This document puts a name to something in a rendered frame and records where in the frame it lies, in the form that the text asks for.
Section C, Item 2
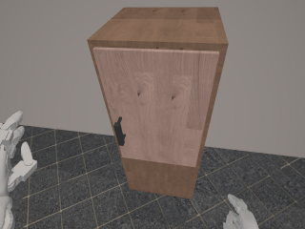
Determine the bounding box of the right robot hand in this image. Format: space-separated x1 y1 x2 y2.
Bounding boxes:
223 194 259 229

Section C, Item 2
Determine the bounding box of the left robot forearm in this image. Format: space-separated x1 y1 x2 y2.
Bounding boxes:
0 195 15 229

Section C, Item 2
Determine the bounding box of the left robot hand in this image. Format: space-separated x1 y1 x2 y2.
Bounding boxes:
0 111 37 196

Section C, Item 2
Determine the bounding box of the cupboard door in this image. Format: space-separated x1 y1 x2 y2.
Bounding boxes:
92 47 219 167

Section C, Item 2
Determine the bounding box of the handle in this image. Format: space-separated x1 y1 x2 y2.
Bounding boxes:
113 116 126 146

